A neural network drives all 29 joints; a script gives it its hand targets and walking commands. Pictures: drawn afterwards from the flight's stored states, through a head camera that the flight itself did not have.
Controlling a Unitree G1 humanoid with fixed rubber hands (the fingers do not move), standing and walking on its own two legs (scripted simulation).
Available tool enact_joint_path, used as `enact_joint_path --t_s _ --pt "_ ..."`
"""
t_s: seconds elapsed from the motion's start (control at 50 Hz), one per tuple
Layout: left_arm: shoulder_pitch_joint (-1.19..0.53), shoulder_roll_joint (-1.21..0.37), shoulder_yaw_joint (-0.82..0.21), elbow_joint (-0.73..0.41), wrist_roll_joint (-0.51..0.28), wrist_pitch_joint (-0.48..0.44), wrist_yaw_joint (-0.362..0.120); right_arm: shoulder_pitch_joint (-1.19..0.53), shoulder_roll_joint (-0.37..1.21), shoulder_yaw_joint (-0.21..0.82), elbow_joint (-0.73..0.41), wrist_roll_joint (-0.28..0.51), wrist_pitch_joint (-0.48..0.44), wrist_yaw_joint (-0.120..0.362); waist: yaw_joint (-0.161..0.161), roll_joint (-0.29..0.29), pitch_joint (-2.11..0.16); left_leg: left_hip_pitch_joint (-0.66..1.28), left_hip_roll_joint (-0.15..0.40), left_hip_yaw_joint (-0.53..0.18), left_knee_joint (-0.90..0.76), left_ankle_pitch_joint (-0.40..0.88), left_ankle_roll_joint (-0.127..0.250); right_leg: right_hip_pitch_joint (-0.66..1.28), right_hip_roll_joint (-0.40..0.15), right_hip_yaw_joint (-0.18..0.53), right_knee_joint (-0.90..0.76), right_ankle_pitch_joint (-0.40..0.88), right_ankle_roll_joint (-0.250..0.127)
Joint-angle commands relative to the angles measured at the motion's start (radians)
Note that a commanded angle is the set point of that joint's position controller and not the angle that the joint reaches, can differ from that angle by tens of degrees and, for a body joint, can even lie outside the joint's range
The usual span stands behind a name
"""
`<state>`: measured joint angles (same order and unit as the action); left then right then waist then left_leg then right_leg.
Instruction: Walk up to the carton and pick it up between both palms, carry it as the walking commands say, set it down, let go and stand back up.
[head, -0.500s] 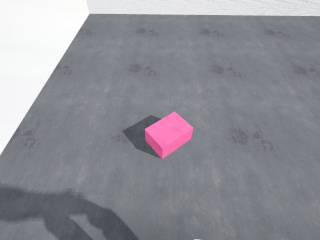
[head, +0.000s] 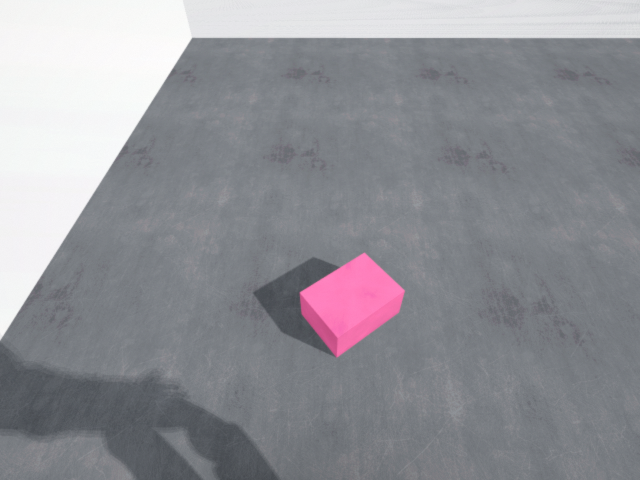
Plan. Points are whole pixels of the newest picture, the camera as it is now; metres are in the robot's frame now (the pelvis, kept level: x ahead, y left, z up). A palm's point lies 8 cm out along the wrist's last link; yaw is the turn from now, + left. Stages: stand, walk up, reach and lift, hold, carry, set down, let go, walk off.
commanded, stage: walk up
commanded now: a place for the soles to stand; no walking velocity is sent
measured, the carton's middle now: (351, 302) +0.78 -0.07 -0.68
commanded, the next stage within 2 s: none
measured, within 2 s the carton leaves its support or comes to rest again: neither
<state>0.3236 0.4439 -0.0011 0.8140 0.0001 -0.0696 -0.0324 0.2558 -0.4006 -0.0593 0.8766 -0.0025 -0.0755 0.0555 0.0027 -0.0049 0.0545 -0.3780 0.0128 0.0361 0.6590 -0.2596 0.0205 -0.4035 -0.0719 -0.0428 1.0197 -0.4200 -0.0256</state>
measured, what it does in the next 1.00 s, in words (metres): walks ahead: right foot, then left foot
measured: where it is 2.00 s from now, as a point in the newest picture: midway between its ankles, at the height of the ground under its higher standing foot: (359, 477)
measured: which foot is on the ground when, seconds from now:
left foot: down 0.00-0.16, up 0.18-0.46, down 0.48-1.00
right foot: up 0.00-0.12, down 0.14-0.48, up 0.50-0.70, down 0.72-1.00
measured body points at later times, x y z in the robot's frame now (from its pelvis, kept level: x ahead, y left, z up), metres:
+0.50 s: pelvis +0.12 +0.01 +0.00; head +0.15 +0.00 +0.44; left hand +0.16 +0.34 -0.10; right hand +0.21 -0.31 -0.12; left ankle +0.18 +0.13 -0.72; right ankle +0.10 -0.13 -0.70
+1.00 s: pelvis +0.21 +0.01 -0.01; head +0.24 +0.00 +0.44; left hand +0.26 +0.34 -0.10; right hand +0.29 -0.30 -0.13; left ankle +0.22 +0.14 -0.72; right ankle +0.23 -0.12 -0.71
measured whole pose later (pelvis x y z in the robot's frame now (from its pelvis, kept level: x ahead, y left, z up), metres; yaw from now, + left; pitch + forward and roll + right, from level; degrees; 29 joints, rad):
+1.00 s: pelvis +0.21 +0.01 -0.01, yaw +1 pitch +1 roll +0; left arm 0.33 0.44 0.00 0.81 0.00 -0.06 0.01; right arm 0.24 -0.40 -0.06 0.87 0.00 -0.03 0.04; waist -0.01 0.03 0.06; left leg -0.38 0.02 0.03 0.74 -0.35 0.02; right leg -0.43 -0.07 -0.04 0.82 -0.40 0.00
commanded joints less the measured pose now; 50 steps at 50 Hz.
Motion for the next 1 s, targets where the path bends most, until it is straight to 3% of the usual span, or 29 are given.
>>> enact_joint_path --t_s 0.0,0.06,0.08,0.12,0.14,0.16,0.18,0.2,0.26,0.28,0.34,0.38,0.42,0.44,0.46,0.48,0.52,0.56,0.66,0.7,0.72,0.74,0.76,0.78,0.88,0.92,0.94,0.96,0.98 --pt "0.012 0.193 0.092 -0.038 -0.006 -0.025 0.007 0.015 -0.297 -0.074 -0.067 0.002 -0.011 -0.025 -0.027 0.17 0.046 0.117 0.228 -0.334 -0.352 -0.22 0.245 -0.19 -0.038 0.043 -0.103 -0.106 -0.013" --pt "0.021 0.19 0.098 -0.03 0.005 -0.028 0.003 0.071 -0.302 -0.079 -0.07 -0.007 -0.007 -0.013 -0.052 0.237 -0.071 0.188 0.231 -0.299 -0.305 -0.152 0.242 -0.131 -0.016 -0.011 -0.221 -0.007 0.005" --pt "0.039 0.183 0.094 -0.014 0.005 -0.036 0.002 0.039 -0.301 -0.077 -0.084 -0.009 -0.001 -0.008 -0.033 0.255 -0.078 0.137 0.22 -0.271 -0.298 -0.134 0.239 -0.064 0.0 -0.034 -0.281 0.021 0.007" --pt "0.137 0.185 0.104 0.015 0.019 -0.054 0.015 -0.041 -0.271 -0.064 -0.099 0.003 0.017 -0.002 0.045 0.155 -0.116 -0.01 0.19 -0.207 -0.125 -0.197 0.189 0.189 0.042 -0.052 -0.482 0.111 -0.025" --pt "0.252 0.231 0.129 0.044 0.021 -0.063 0.028 -0.045 -0.189 -0.039 -0.115 -0.006 0.019 -0.002 0.102 -0.011 -0.148 -0.183 0.099 -0.091 0.12 -0.233 0.129 0.379 -0.011 0.091 -0.607 0.025 -0.05" --pt "0.294 0.352 0.163 0.049 0.028 -0.064 0.038 -0.086 -0.121 -0.007 -0.154 -0.011 0.018 -0.001 0.138 -0.255 -0.113 -0.45 -0.035 0.04 0.387 -0.272 0.049 0.476 -0.249 0.488 -0.747 -0.252 -0.122" --pt "0.232 0.393 0.167 0.0 0.023 -0.064 0.044 -0.129 -0.195 -0.034 -0.169 -0.021 0.018 -0.013 0.117 -0.179 -0.062 -0.569 -0.013 -0.061 0.497 -0.285 0.021 0.419 -0.408 0.733 -0.821 -0.351 -0.219" --pt "0.149 0.354 0.155 -0.005 0.007 -0.066 0.042 -0.111 -0.244 -0.037 -0.128 -0.012 0.014 -0.018 0.075 -0.053 0.025 -0.522 0.036 -0.122 0.502 -0.177 0.009 0.342 -0.372 0.636 -0.795 -0.24 -0.238" --pt "0.117 0.269 0.138 -0.019 0.01 -0.064 0.042 -0.043 -0.2 -0.03 -0.094 0.002 0.011 -0.006 0.052 -0.125 0.014 -0.381 0.054 -0.049 0.32 -0.15 -0.009 0.359 -0.235 0.304 -0.671 0.322 -0.209" --pt "0.103 0.289 0.139 -0.025 0.012 -0.058 0.037 -0.043 -0.203 -0.039 -0.096 -0.007 0.014 0.003 0.042 -0.148 -0.016 -0.317 0.045 -0.042 0.291 -0.164 -0.003 0.34 -0.245 0.301 -0.64 0.415 -0.226" --pt "0.111 0.296 0.133 -0.048 0.01 -0.044 0.034 -0.08 -0.195 -0.042 -0.124 -0.006 0.013 0.009 0.059 -0.233 -0.024 -0.231 0.049 -0.018 0.152 -0.16 -0.01 0.29 -0.251 0.241 -0.633 0.343 -0.24" --pt "0.097 0.292 0.131 -0.044 0.008 -0.044 0.028 -0.087 -0.176 -0.04 -0.117 -0.006 0.0 0.01 0.053 -0.204 0.02 -0.162 0.021 0.037 0.053 -0.107 -0.002 0.251 -0.234 0.202 -0.596 0.469 -0.205" --pt "0.03 0.278 0.114 -0.055 -0.005 -0.028 0.025 0.045 -0.192 -0.057 -0.08 -0.011 -0.01 0.001 -0.029 -0.192 -0.095 0.111 -0.037 0.1 -0.107 -0.025 0.013 0.163 -0.18 0.101 -0.424 0.461 -0.156" --pt "0.031 0.213 0.091 -0.065 -0.006 -0.031 0.024 0.139 -0.233 -0.074 -0.037 -0.019 -0.015 -0.013 -0.079 -0.062 -0.175 0.311 -0.028 0.024 -0.173 0.026 0.038 0.053 -0.123 0.03 -0.238 0.455 -0.096" --pt "0.012 0.135 0.061 -0.107 -0.01 -0.032 0.028 0.225 -0.328 -0.11 -0.032 -0.037 -0.02 -0.025 -0.135 0.237 -0.221 0.496 0.227 -0.352 -0.242 -0.069 0.133 -0.226 -0.01 -0.043 0.078 0.222 -0.025" --pt "-0.006 0.143 0.068 -0.106 -0.012 -0.029 0.035 0.202 -0.364 -0.113 -0.061 -0.027 -0.016 -0.033 -0.123 0.236 -0.127 0.444 0.339 -0.617 -0.404 -0.281 0.217 -0.405 0.067 0.034 0.156 -0.089 -0.021" --pt "-0.01 0.231 0.091 -0.068 -0.005 -0.013 0.036 0.082 -0.348 -0.104 -0.071 0.002 -0.002 -0.026 -0.065 0.095 -0.003 0.228 0.311 -0.516 -0.386 -0.325 0.258 -0.332 -0.025 0.078 0.148 -0.024 -0.009" --pt "0.06 0.222 0.091 -0.025 0.0 -0.025 0.026 0.005 -0.29 -0.082 -0.081 -0.003 0.008 -0.018 -0.025 0.171 0.043 0.074 0.237 -0.335 -0.376 -0.338 0.226 -0.224 -0.057 0.032 -0.023 -0.013 0.0" --pt "0.047 0.193 0.096 0.0 0.005 -0.032 0.029 0.017 -0.292 -0.078 -0.084 -0.017 0.027 -0.014 -0.04 0.212 -0.014 0.056 0.216 -0.262 -0.276 -0.182 0.225 -0.061 0.007 -0.032 -0.285 -0.004 0.012" --pt "0.151 0.174 0.098 0.027 0.012 -0.053 0.051 -0.041 -0.233 -0.051 -0.089 -0.009 0.044 -0.013 0.052 0.102 -0.095 -0.04 0.17 -0.148 -0.039 0.03 0.162 0.188 0.061 -0.05 -0.488 0.173 -0.022" --pt "0.205 0.229 0.114 0.039 0.024 -0.058 0.061 -0.03 -0.153 -0.025 -0.1 -0.003 0.041 -0.014 0.074 -0.081 -0.165 -0.13 0.085 -0.053 0.207 0.04 0.1 0.337 -0.05 0.134 -0.603 0.133 -0.06" --pt "0.17 0.306 0.126 0.012 0.027 -0.057 0.068 -0.058 -0.08 0.001 -0.14 -0.004 0.042 -0.022 0.057 -0.271 -0.104 -0.353 -0.033 0.045 0.317 -0.222 0.028 0.364 -0.295 0.523 -0.714 0.134 -0.138" --pt "0.141 0.359 0.135 -0.01 0.018 -0.051 0.068 -0.084 -0.201 -0.032 -0.13 -0.023 0.049 -0.036 0.055 -0.144 -0.081 -0.353 0.022 -0.052 0.41 -0.304 0.013 0.291 -0.391 0.625 -0.69 0.206 -0.25" --pt "0.116 0.34 0.125 -0.009 0.007 -0.05 0.069 -0.09 -0.238 -0.04 -0.117 -0.008 0.052 -0.04 0.044 -0.093 -0.029 -0.334 0.03 -0.072 0.434 -0.283 0.005 0.253 -0.359 0.518 -0.649 0.365 -0.267" --pt "0.06 0.259 0.101 -0.033 0.012 -0.024 0.065 0.01 -0.163 -0.035 -0.081 -0.004 0.03 -0.032 0.008 -0.223 -0.077 -0.07 -0.023 0.047 0.093 -0.228 0.008 0.213 -0.184 0.176 -0.445 0.826 -0.195" --pt "0.0 0.235 0.096 -0.059 -0.004 -0.011 0.062 0.105 -0.182 -0.048 -0.043 -0.02 0.018 -0.045 -0.05 -0.189 -0.146 0.148 -0.03 0.042 -0.092 -0.016 0.038 0.111 -0.154 0.118 -0.315 0.66 -0.12" --pt "-0.001 0.161 0.075 -0.077 -0.011 -0.007 0.063 0.112 -0.251 -0.07 -0.041 -0.033 0.009 -0.057 -0.062 0.037 -0.205 0.298 0.132 -0.204 -0.149 0.199 0.091 -0.03 -0.08 0.055 -0.134 0.509 -0.044" --pt "-0.033 0.115 0.059 -0.077 -0.016 -0.005 0.065 0.079 -0.304 -0.079 -0.049 -0.027 0.009 -0.061 -0.051 0.201 -0.137 0.344 0.272 -0.418 -0.198 0.31 0.186 -0.242 0.028 -0.011 -0.04 0.057 0.007" --pt "-0.052 0.141 0.059 -0.073 -0.013 0.007 0.072 0.065 -0.31 -0.075 -0.059 -0.025 0.011 -0.06 -0.037 0.113 -0.101 0.245 0.334 -0.412 -0.208 0.375 0.25 -0.198 0.017 0.038 -0.068 -0.19 0.013"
